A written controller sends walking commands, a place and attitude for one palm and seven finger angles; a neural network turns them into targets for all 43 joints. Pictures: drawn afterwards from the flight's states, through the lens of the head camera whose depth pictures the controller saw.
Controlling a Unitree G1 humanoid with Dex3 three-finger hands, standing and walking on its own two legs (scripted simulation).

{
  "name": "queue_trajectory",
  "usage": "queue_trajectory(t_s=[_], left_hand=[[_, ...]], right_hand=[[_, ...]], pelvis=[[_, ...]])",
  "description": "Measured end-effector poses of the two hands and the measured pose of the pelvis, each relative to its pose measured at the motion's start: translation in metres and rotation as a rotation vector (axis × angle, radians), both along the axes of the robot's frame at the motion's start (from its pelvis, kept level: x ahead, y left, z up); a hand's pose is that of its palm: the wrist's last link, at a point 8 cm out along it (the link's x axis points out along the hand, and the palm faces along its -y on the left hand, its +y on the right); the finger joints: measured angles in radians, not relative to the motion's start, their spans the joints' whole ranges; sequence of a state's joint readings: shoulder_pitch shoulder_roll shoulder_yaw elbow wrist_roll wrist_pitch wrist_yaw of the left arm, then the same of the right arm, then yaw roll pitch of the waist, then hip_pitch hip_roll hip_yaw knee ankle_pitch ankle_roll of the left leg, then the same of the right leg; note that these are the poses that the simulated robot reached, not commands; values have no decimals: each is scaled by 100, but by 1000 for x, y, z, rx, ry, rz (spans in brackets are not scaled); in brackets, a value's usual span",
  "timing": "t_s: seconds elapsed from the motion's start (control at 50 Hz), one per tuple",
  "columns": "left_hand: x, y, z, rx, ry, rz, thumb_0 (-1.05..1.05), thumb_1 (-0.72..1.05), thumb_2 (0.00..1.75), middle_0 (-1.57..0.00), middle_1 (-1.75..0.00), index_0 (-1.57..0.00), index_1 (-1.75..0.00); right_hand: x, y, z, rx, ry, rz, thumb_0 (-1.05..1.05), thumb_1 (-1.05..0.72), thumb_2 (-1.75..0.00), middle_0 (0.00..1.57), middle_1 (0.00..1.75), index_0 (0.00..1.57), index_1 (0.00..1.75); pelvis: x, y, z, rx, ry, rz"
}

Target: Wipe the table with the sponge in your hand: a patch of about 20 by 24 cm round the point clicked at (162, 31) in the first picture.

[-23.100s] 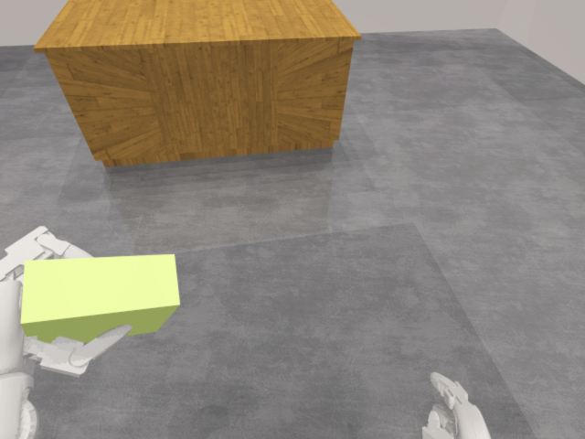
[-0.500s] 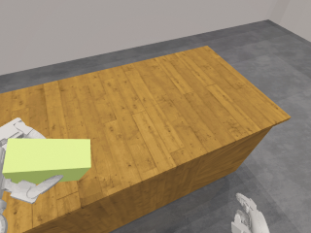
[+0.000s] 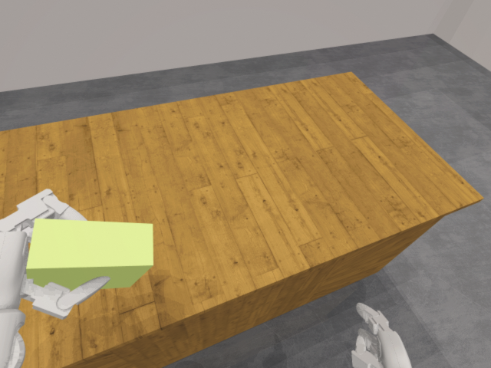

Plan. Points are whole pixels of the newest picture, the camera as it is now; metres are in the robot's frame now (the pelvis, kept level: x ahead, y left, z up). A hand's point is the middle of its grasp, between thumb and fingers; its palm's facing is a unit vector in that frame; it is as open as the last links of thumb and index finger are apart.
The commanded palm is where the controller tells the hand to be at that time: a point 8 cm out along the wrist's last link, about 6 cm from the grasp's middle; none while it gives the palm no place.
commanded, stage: come to a stop and stand still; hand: left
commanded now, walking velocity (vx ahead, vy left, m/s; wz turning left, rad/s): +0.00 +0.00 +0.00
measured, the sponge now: (108, 258) +0.23 +0.21 +0.09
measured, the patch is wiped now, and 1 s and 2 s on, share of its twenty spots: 0.00 0.00 0.00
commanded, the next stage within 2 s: look again from close up in 0.90 s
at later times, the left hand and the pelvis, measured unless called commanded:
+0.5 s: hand (39, 269) +0.19 +0.25 +0.15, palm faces +0.34 -0.86 -0.38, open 9.5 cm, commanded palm +0.13 +0.29 +0.18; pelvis -0.03 +0.01 +0.00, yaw +0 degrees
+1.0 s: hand (52, 280) +0.18 +0.23 +0.15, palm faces +0.32 -0.86 -0.39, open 9.5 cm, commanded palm +0.12 +0.27 +0.18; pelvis -0.04 -0.01 +0.00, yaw +0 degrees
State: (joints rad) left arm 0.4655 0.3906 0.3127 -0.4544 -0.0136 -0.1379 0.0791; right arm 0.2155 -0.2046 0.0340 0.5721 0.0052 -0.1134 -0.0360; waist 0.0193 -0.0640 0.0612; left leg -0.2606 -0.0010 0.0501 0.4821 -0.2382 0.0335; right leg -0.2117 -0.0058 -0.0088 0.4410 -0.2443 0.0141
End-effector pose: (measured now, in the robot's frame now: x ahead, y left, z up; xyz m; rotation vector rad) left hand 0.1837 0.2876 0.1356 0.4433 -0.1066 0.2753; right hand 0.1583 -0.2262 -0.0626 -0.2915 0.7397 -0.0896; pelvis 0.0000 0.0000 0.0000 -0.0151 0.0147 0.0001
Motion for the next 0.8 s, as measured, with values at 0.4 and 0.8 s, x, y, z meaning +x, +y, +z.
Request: queue_trajectory(t_s=[0.4, 0.8], left_hand=[[-24, 19, 24, 37, -73, 39, 0, -45, 104, -80, -136, -80, -136], [-43, -11, 28, 25, -100, 11, 0, -45, 104, -80, -136, -80, -136]], right_hand=[[-6, 42, -1, 95, -62, 42, 1, -90, -90, 21, 30, 21, 30], [-53, -25, 1, 21, -74, -78, 1, -90, -90, 20, 30, 20, 30]], pelvis=[[-22, 14, 0, -2, -16, -2], [-39, -9, 0, -14, -17, -3]])
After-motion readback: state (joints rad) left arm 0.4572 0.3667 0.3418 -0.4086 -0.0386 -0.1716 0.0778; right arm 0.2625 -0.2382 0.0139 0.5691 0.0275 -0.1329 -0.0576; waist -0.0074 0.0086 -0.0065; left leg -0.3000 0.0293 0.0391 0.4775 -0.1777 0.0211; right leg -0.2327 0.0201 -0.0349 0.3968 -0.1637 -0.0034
